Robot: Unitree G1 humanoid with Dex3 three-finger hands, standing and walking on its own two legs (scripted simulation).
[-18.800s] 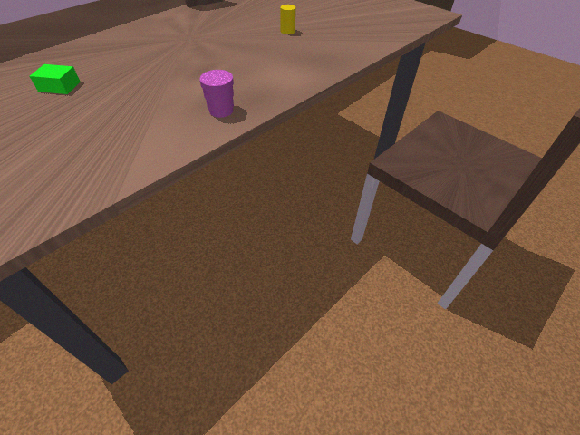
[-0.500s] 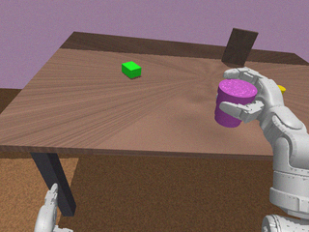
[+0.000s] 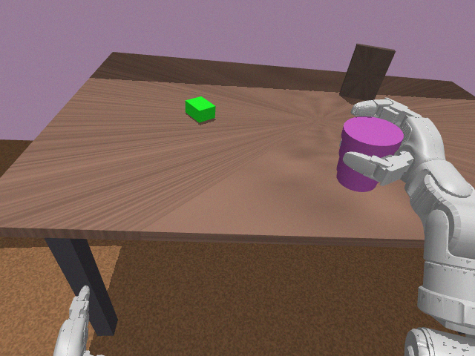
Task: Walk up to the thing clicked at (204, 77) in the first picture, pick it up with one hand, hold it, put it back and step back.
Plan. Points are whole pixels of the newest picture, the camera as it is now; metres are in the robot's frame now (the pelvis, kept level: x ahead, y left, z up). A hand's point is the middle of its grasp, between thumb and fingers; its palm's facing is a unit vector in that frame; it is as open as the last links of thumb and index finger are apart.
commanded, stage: crouch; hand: right
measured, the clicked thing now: (363, 156) +0.33 -0.17 +0.24
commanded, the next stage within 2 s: lower in 1.46 s
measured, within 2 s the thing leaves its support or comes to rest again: neither
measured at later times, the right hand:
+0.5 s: hand (345, 158) +0.38 -0.18 +0.20, palm faces +0.10 +0.99 +0.00, open 10.6 cm
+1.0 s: hand (328, 155) +0.45 -0.18 +0.15, palm faces +0.08 +1.00 -0.02, open 10.6 cm
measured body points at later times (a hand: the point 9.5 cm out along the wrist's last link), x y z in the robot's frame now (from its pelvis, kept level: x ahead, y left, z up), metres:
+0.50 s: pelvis -0.01 +0.01 +0.00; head -0.03 +0.03 +0.45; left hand +0.15 +0.26 -0.07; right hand +0.37 -0.23 +0.20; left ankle +0.00 +0.13 -0.73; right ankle +0.02 -0.13 -0.73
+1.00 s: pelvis -0.01 +0.00 +0.00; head +0.01 +0.01 +0.45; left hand +0.13 +0.25 -0.08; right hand +0.44 -0.23 +0.16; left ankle +0.00 +0.13 -0.73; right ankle +0.02 -0.13 -0.73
